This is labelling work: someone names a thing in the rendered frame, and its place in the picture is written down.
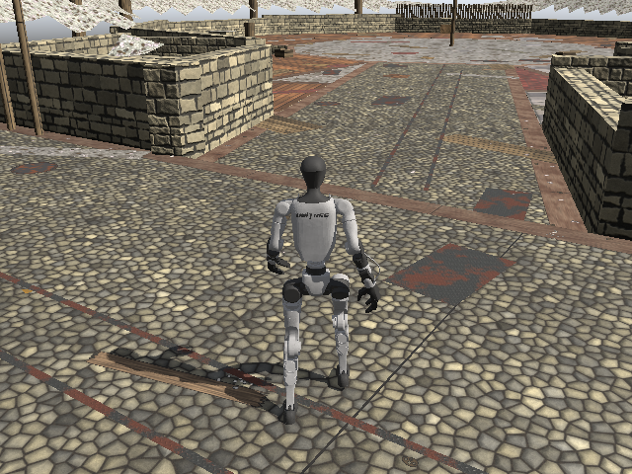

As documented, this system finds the right robot forearm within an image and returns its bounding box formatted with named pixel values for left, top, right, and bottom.
left=353, top=239, right=376, bottom=288

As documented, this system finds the robot right foot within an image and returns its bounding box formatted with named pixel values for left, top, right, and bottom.
left=336, top=365, right=350, bottom=387

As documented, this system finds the right robot upper arm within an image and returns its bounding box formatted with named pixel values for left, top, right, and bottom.
left=334, top=198, right=360, bottom=255

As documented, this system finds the left robot hand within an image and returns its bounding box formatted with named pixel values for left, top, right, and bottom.
left=268, top=257, right=290, bottom=275

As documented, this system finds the left robot upper arm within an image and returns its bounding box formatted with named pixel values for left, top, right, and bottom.
left=269, top=198, right=294, bottom=252

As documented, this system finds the left robot shin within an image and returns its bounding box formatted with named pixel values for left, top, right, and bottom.
left=283, top=341, right=298, bottom=411

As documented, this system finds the left robot forearm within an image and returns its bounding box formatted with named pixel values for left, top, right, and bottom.
left=267, top=237, right=279, bottom=265

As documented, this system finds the right robot hand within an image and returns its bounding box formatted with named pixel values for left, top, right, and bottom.
left=357, top=284, right=380, bottom=313

